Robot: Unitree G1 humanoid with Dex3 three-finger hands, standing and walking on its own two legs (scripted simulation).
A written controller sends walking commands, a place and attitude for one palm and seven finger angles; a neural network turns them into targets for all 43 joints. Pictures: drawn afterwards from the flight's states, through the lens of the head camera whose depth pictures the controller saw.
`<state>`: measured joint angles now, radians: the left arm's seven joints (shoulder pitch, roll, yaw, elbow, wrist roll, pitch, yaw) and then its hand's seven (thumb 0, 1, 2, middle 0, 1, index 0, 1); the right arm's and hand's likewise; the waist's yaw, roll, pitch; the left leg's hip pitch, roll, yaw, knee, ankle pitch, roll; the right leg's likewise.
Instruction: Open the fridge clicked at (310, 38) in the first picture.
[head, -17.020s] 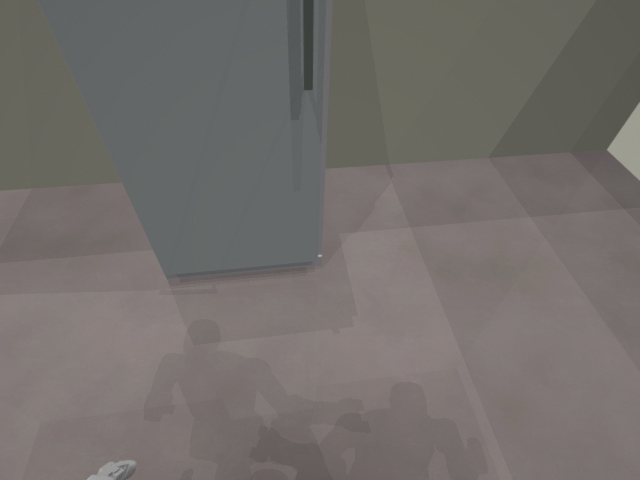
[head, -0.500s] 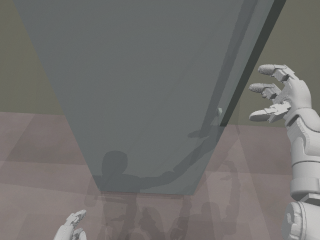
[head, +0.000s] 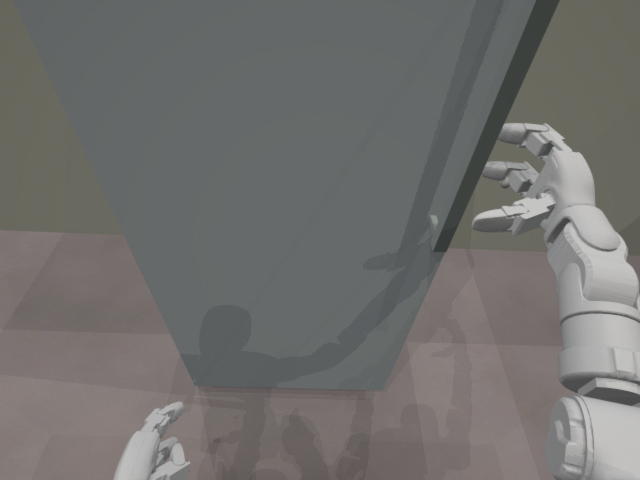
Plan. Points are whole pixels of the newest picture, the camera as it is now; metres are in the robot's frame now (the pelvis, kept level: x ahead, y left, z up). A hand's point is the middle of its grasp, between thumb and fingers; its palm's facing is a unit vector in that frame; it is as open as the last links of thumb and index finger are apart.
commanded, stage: feel for the door with the fingertips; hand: right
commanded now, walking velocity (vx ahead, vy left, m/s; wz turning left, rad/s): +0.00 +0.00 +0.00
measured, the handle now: (487, 105) +0.48 -0.15 +0.26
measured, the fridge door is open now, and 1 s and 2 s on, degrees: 0 0 0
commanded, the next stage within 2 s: slide the fingers in behind the handle in 0.32 s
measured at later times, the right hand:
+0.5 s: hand (497, 172) +0.44 -0.17 +0.20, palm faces -0.02 +1.00 +0.00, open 13.9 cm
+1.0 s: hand (485, 184) +0.41 -0.15 +0.20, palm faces -0.04 +1.00 -0.01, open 14.0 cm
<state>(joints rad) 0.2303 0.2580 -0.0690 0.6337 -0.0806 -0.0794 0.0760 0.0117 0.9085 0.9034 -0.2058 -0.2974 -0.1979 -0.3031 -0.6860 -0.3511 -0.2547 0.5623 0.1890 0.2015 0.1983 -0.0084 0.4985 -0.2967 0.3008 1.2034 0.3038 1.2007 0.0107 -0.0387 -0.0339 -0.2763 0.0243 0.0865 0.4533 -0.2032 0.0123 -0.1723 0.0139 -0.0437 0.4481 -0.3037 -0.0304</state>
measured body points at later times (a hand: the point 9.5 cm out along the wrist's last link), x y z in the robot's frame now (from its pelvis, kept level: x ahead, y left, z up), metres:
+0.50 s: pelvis +0.00 +0.00 +0.00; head +0.01 +0.02 +0.45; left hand +0.09 +0.26 -0.11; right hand +0.43 -0.23 +0.20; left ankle +0.02 +0.11 -0.74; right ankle -0.04 -0.10 -0.74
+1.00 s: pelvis -0.01 +0.00 +0.00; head +0.00 +0.02 +0.45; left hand +0.15 +0.24 -0.10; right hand +0.41 -0.21 +0.20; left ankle +0.02 +0.11 -0.74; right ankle -0.04 -0.10 -0.74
